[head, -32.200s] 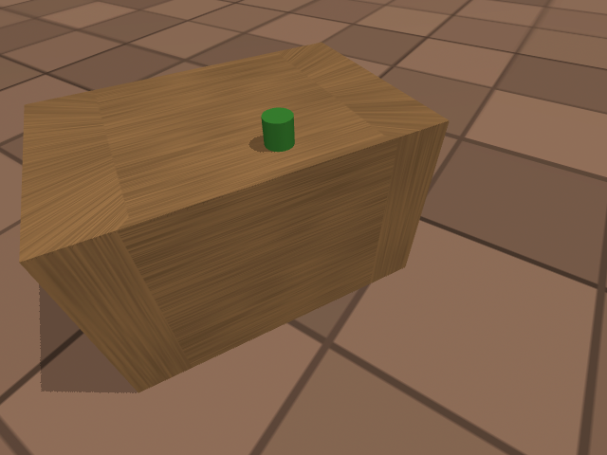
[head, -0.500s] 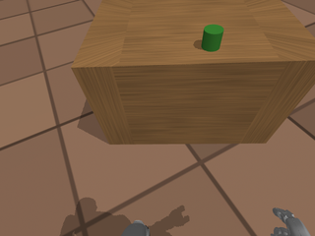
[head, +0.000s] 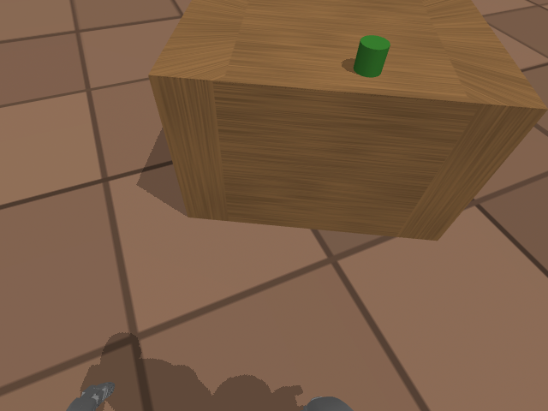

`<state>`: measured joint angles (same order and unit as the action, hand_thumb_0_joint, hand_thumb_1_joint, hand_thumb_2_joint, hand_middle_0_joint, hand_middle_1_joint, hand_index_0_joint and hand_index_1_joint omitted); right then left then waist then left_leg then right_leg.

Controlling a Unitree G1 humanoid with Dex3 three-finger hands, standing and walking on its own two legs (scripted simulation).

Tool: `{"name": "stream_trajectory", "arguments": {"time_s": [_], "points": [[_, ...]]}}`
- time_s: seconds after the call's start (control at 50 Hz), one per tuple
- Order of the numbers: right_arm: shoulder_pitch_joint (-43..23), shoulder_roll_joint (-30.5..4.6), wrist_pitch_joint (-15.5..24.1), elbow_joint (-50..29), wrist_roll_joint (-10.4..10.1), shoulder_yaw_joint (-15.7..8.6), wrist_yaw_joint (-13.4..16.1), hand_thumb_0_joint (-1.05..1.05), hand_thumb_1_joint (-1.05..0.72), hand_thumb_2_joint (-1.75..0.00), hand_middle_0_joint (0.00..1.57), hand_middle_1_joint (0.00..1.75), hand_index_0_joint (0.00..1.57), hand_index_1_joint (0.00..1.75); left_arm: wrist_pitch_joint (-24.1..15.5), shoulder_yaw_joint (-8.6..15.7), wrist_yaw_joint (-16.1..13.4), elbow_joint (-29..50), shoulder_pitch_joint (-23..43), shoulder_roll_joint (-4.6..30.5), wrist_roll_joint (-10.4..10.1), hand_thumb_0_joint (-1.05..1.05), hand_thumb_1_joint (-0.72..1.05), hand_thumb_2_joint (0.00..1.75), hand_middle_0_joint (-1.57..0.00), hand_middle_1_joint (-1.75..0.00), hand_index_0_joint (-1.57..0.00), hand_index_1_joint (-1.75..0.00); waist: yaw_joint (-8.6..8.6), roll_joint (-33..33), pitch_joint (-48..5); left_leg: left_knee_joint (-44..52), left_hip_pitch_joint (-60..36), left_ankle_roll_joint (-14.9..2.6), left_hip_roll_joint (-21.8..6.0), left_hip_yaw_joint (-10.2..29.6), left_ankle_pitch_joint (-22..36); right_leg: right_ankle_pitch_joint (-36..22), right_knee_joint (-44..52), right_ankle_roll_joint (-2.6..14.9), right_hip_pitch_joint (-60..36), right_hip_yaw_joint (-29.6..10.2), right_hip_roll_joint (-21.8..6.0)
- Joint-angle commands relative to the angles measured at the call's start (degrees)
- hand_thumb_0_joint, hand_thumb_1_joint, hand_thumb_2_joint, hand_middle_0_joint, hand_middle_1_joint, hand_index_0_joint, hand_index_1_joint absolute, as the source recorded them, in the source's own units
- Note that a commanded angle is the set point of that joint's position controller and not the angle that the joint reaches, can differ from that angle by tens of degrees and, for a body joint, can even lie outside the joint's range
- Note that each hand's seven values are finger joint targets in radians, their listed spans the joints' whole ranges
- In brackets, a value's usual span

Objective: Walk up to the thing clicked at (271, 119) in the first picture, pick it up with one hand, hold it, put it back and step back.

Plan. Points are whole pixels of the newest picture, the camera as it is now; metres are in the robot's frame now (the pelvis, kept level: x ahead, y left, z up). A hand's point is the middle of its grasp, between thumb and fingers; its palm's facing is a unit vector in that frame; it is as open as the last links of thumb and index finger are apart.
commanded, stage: step back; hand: right
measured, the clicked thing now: (371, 56) +1.05 -0.27 -0.02
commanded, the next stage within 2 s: stand in 1.28 s
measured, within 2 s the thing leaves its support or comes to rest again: neither
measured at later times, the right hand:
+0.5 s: hand out of the picture -0.04 -0.27 -0.16, palm faces -0.04 +0.94 -0.35, open 7.4 cm
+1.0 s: hand out of the picture +0.03 -0.28 -0.16, palm faces -0.05 +0.92 -0.38, open 7.4 cm
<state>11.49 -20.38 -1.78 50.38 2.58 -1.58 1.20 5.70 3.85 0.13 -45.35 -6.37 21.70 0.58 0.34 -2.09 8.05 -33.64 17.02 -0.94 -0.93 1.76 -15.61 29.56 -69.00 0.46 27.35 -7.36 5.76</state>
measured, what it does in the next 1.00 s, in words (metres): steps on the spot: right foot, then left foot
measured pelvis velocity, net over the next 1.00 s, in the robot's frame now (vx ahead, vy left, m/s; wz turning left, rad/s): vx -0.05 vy -0.01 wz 0.02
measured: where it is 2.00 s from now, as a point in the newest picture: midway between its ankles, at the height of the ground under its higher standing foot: outside the picture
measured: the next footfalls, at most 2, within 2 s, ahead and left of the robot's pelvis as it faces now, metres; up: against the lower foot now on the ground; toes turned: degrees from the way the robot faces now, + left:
right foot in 0.14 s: -0.02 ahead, -0.14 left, +0.00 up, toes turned -2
left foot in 0.44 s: -0.05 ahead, +0.11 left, +0.00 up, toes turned -4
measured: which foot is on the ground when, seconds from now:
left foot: down 0.00-0.18, up 0.20-0.42, down 0.44-0.74, up 0.76-0.96, down 0.98-1.00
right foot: up 0.00-0.12, down 0.14-1.00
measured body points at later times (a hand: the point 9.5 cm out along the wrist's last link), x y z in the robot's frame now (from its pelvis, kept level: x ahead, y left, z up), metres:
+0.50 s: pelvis -0.09 -0.01 -0.01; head -0.07 -0.01 +0.44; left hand -0.03 +0.32 -0.12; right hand -0.03 -0.32 -0.14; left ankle -0.09 +0.11 -0.73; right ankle -0.10 -0.15 -0.73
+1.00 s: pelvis -0.05 -0.01 -0.01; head -0.03 -0.01 +0.44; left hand +0.04 +0.30 -0.12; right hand +0.03 -0.32 -0.13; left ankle -0.02 +0.13 -0.73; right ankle -0.06 -0.14 -0.73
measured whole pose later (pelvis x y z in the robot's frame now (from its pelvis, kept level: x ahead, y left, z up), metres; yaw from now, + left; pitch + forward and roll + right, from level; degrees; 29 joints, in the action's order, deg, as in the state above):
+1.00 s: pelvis -0.05 -0.01 -0.01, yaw +1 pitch -3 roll +0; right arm 9.5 -21.9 0.5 58.2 1.5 -2.7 0.0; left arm -1.0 2.2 0.2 -56.4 -7.0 20.1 1.1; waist -0.9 0.3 5.2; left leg -33.5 15.6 0.6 -0.5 0.9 -14.5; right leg 20.3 -36.3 -0.6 13.2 3.4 -3.3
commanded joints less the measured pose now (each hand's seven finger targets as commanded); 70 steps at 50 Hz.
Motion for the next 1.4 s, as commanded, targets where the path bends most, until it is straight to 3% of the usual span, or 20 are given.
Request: {"name": "stream_trajectory", "arguments": {"time_s": [0.0, 0.12, 0.16, 0.18, 0.24, 0.34, 0.4, 0.42, 0.46, 0.5, 0.66, 0.72, 0.74, 0.8, 0.92, 0.96, 1.0, 1.02, 1.12, 1.38], "points": [[-1.87, -14.1, 1.8, -4.72, -0.24, -4.35, 0.89, 0.0, -0.9, -0.9, 0.2, 0.3, 0.2, 0.3, -3.24, 3.01, -0.65, 3.27, -2.1, 9.52, 0.56, 0.0, 0.9, 0.9, -0.2, -0.3, -0.2, -0.3, -0.37, 10.86, -9.49, 6.95, -11.83, -11.01, -10.28, 7.75, 21.13, -0.22, 12.85, -1.93, 0.02, 1.39, -2.67], [-4.35, -14.56, -0.28, -4.33, -0.66, -4.18, -0.55, 0.0, -0.9, -0.9, 0.2, 0.3, 0.2, 0.3, -7.0, 3.21, -1.52, -4.67, -9.38, 10.87, 1.32, 0.0, 0.9, 0.9, -0.2, -0.3, -0.2, -0.3, -1.7, 10.51, -14.08, -5.38, -2.83, -6.72, -7.54, 2.7, 8.82, -15.9, 50.57, 0.3, -22.24, 6.48, -4.36], [-2.55, -9.09, -0.03, -5.91, -0.94, -2.39, -0.53, 0.0, -0.9, -0.9, 0.2, 0.3, 0.2, 0.3, -7.6, 4.94, -1.47, -3.7, -7.04, 18.48, 2.31, 0.0, 0.9, 0.9, -0.2, -0.3, -0.2, -0.3, -0.82, -7.37, -9.21, -14.51, 17.81, -0.14, 2.21, 2.61, -15.89, -3.13, 51.69, 5.76, -21.78, -20.91, -20.79], [-7.2, -13.31, -0.3, -5.64, -0.92, -4.02, 0.16, 0.0, -0.9, -0.9, 0.2, 0.3, 0.2, 0.3, -7.3, 5.15, -1.59, -2.07, -2.53, 22.29, 2.5, 0.0, 0.9, 0.9, -0.2, -0.3, -0.2, -0.3, -3.74, -7.87, -5.95, -19.78, 8.26, 1.05, -0.25, 8.08, -17.98, 4.85, 55.0, 13.98, -3.1, -27.19, -29.13], [-5.6, -14.14, 0.31, -2.13, -1.85, -4.36, -0.87, 0.0, -0.9, -0.9, 0.2, 0.3, 0.2, 0.3, -7.97, 3.31, -1.47, -1.7, 3.23, 15.46, 2.06, 0.0, 0.9, 0.9, -0.2, -0.3, -0.2, -0.3, -0.08, -2.43, -0.9, -21.85, 5.78, 0.93, 1.88, 6.97, -9.19, -6.01, 50.42, 9.99, -3.12, -9.59, -19.67], [-5.78, -12.4, 1.86, -1.84, -0.65, -3.59, -1.55, 0.0, -0.9, -0.9, 0.2, 0.3, 0.2, 0.3, -8.28, 4.06, -1.01, -4.41, -3.54, 16.59, 2.25, 0.0, 0.9, 0.9, -0.2, -0.3, -0.2, -0.3, -3.69, -9.23, -3.35, -8.34, 8.72, 1.99, 0.91, 2.46, -12.95, -1.94, 48.47, 9.5, -14.53, -8.88, -18.77], [-0.53, -11.68, 3.23, 1.0, -0.39, -4.2, -1.72, 0.0, -0.9, -0.9, 0.2, 0.3, 0.2, 0.3, -7.25, 3.26, -0.56, -3.79, -0.88, 15.57, 1.57, 0.0, 0.9, 0.9, -0.2, -0.3, -0.2, -0.3, -0.5, -8.51, -6.2, 9.79, -3.94, 0.9, 2.5, -1.94, -7.2, -7.27, 43.1, 8.18, -11.87, -4.78, -18.08], [1.14, -12.43, 3.63, 2.22, -0.33, -4.84, -1.42, 0.0, -0.9, -0.9, 0.2, 0.3, 0.2, 0.3, -7.07, 2.23, -0.48, -3.62, -1.33, 13.15, 1.39, 0.0, 0.9, 0.9, -0.2, -0.3, -0.2, -0.3, 0.13, -5.17, -7.52, 13.61, -9.95, 0.31, 2.13, 0.74, -3.0, -11.73, 37.93, 5.89, -9.68, -1.84, -15.73], [1.43, -18.93, 4.21, 2.08, 0.01, -6.2, -1.12, 0.0, -0.9, -0.9, 0.2, 0.3, 0.2, 0.3, -7.0, 0.75, -0.51, -3.5, -1.35, 8.18, 0.15, 0.0, 0.9, 0.9, -0.2, -0.3, -0.2, -0.3, 0.29, 12.39, -8.63, 19.69, -15.81, -7.71, -14.45, 29.02, -14.22, -1.98, 21.52, 0.7, 5.16, 9.81, -5.34], [-0.57, -20.81, 3.89, 1.81, -0.49, -6.83, -1.54, 0.0, -0.9, -0.9, 0.2, 0.3, 0.2, 0.3, -7.36, 2.68, -0.68, -4.72, 0.63, 14.87, 0.72, 0.0, 0.9, 0.9, -0.2, -0.3, -0.2, -0.3, 0.5, 8.77, -3.65, 20.37, -2.99, -14.6, -18.24, 30.68, -19.71, 2.96, 16.89, 1.18, -1.6, 4.95, -8.72], [-2.95, -12.73, 3.1, 1.33, -1.73, -3.82, -1.35, 0.0, -0.9, -0.9, 0.2, 0.3, 0.2, 0.3, -9.14, 2.11, -0.97, -8.25, -6.13, 9.46, 0.71, 0.0, 0.9, 0.9, -0.2, -0.3, -0.2, -0.3, -3.48, 9.55, -10.17, 2.8, -3.42, -5.47, -6.91, 7.93, 17.41, -16.97, 46.24, 1.26, -21.2, 10.65, -5.26], [-3.96, -8.08, 2.53, -0.36, -2.14, -2.2, -0.3, 0.0, -0.9, -0.9, 0.2, 0.3, 0.2, 0.3, -9.2, 4.08, -1.77, -8.54, -6.78, 17.86, 1.65, 0.0, 0.9, 0.9, -0.2, -0.3, -0.2, -0.3, -4.94, -5.91, -10.99, -14.64, 13.68, 0.06, 3.95, 3.62, -16.78, -14.32, 52.92, 10.77, -28.13, -16.99, -26.92], [-1.45, -11.46, 2.29, 1.15, -1.53, -3.26, -0.03, 0.0, -0.9, -0.9, 0.2, 0.3, 0.2, 0.3, -9.17, 4.15, -1.34, -6.76, -1.68, 18.95, 1.81, 0.0, 0.9, 0.9, -0.2, -0.3, -0.2, -0.3, -3.16, -4.09, -7.9, -19.31, 9.63, 0.54, 0.27, 4.77, -19.26, -8.19, 53.49, 15.18, -18.81, -20.46, -31.67], [0.23, -11.6, 2.75, 3.66, -1.72, -3.13, -0.72, 0.0, -0.9, -0.9, 0.2, 0.3, 0.2, 0.3, -9.35, 2.57, -1.21, -5.92, 1.4, 13.97, 1.1, 0.0, 0.9, 0.9, -0.2, -0.3, -0.2, -0.3, -1.07, -3.2, -3.91, -13.94, 7.26, 0.34, -0.63, 4.73, -14.0, -19.12, 50.43, 10.66, -16.17, -6.88, -22.24], [1.9, -9.69, 3.47, 5.63, -1.3, -2.8, -0.54, 0.0, -0.9, -0.9, 0.2, 0.3, 0.2, 0.3, -8.32, 2.36, -1.02, -6.61, 2.83, 14.13, 0.48, 0.0, 0.9, 0.9, -0.2, -0.3, -0.2, -0.3, 0.04, -7.68, -9.03, 3.61, -2.12, 1.02, 1.18, -4.53, -0.97, -43.73, 39.71, 7.13, -18.05, 3.25, -18.42], [2.82, -11.14, 3.8, 6.69, -1.0, -3.69, -0.08, 0.0, -0.9, -0.9, 0.2, 0.3, 0.2, 0.3, -7.5, 1.68, -1.0, -5.9, 2.91, 12.58, -0.05, 0.0, 0.9, 0.9, -0.2, -0.3, -0.2, -0.3, 0.66, -3.86, -11.55, 8.41, -8.49, 0.07, -0.42, -1.53, 16.85, -40.64, 33.06, 3.4, -16.16, 5.6, -15.23], [-2.24, -15.13, 4.01, 5.25, -0.83, -3.97, 0.29, 0.0, -0.9, -0.9, 0.2, 0.3, 0.2, 0.3, -6.51, 0.63, -0.9, -5.94, 2.51, 9.27, -1.05, 0.0, 0.9, 0.9, -0.2, -0.3, -0.2, -0.3, -1.34, 7.36, -11.45, 11.83, -5.08, -6.19, -12.37, 13.29, 18.53, -15.89, 29.2, -0.01, -12.28, 8.54, -7.54], [-6.11, -17.65, 3.88, 4.42, -1.22, -4.1, 0.12, 0.0, -0.9, -0.9, 0.2, 0.3, 0.2, 0.3, -5.94, 1.11, -1.18, -7.52, 1.36, 10.47, -1.02, 0.0, 0.9, 0.9, -0.2, -0.3, -0.2, -0.3, -1.91, 10.19, -10.39, 12.02, 0.49, -10.47, -16.02, 16.42, 13.84, -5.19, 29.8, 0.58, -16.1, 8.46, -7.19], [-9.75, -12.23, 3.51, 4.92, -1.5, -2.36, -0.05, 0.0, -0.9, -0.9, 0.2, 0.3, 0.2, 0.3, -7.37, 1.21, -0.9, -10.43, -0.43, 12.55, -0.09, 0.0, 0.9, 0.9, -0.2, -0.3, -0.2, -0.3, -2.17, 6.54, -11.68, 5.65, -0.97, -1.88, -6.26, 4.08, 15.06, -25.78, 41.63, 2.24, -20.98, 3.42, -11.91], [-10.87, -11.49, 3.69, 9.11, -2.36, -1.56, -1.08, 0.0, -0.9, -0.9, 0.2, 0.3, 0.2, 0.3, -8.19, -1.66, -0.48, -14.74, 3.26, 10.66, -0.28, 0.0, 0.9, 0.9, -0.2, -0.3, -0.2, -0.3, 0.03, 1.86, -11.81, 12.44, -12.55, -0.72, -6.92, 3.45, 19.77, -30.6, 49.91, 0.37, -20.69, 3.68, -13.18]]}}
